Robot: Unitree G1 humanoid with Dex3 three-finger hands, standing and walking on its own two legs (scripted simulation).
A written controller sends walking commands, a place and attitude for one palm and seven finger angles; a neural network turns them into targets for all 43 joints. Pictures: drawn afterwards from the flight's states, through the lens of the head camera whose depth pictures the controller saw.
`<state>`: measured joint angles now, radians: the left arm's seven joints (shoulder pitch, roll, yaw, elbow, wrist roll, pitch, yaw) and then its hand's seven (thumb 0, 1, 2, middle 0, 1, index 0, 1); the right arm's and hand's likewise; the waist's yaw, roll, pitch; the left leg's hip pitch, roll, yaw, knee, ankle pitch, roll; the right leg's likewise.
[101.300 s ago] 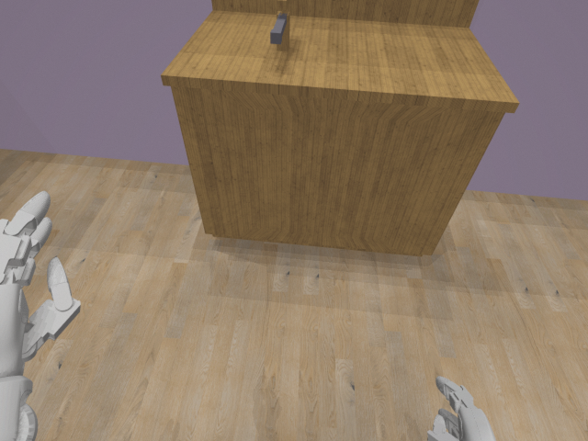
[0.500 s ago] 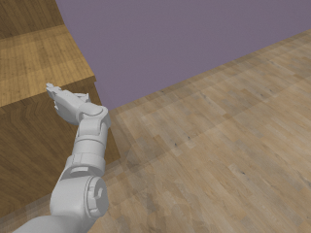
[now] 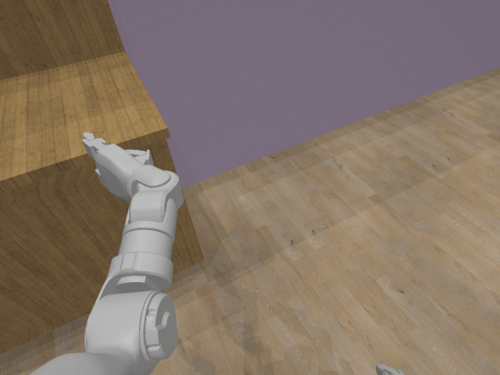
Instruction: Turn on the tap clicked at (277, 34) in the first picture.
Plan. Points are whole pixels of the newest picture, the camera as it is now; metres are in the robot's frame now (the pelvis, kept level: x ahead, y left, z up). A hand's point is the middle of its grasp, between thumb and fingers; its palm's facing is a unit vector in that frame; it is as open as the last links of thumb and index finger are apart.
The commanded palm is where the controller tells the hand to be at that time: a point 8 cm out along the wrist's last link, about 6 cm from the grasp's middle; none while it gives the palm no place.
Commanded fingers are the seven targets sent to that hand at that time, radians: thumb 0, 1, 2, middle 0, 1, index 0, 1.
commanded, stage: lift the hand up off the lever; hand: left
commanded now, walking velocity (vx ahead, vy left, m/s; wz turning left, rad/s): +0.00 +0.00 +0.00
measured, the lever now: out of the picture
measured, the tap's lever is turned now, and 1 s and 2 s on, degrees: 73 73 73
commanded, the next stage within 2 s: draw the hand back beside the body in 1.44 s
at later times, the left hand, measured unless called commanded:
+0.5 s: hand (150, 148) +0.43 +0.18 +0.17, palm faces +0.80 -0.59 -0.13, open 7.8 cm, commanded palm +0.37 +0.20 +0.18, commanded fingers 0.00 0.90 0.90 -0.15 -0.15 -0.15 -0.15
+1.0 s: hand (141, 146) +0.41 +0.19 +0.18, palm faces +0.79 -0.60 -0.11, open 7.8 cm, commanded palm +0.36 +0.20 +0.20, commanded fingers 0.00 0.90 0.90 -0.15 -0.15 -0.15 -0.15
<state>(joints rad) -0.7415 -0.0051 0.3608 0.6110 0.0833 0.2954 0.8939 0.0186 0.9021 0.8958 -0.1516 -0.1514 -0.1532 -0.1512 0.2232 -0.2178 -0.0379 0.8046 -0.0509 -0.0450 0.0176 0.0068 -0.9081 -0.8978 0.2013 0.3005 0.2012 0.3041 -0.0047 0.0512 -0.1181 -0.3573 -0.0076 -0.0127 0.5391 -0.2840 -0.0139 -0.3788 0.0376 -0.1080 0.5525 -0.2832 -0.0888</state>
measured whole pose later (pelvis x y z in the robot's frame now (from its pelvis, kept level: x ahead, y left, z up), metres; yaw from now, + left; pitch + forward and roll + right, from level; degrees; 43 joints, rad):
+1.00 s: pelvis +0.00 +0.00 +0.01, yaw +0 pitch +2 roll +1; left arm -0.73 -0.02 0.31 0.50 0.04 0.42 0.86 0.02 0.90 0.90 -0.15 -0.15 -0.15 -0.15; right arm 0.16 -0.22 -0.02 0.82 -0.02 -0.05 0.00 0.01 -0.91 -0.90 0.20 0.30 0.20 0.30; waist 0.03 0.06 -0.10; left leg -0.25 -0.01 -0.01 0.46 -0.25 -0.01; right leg -0.27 0.04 -0.11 0.47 -0.25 -0.09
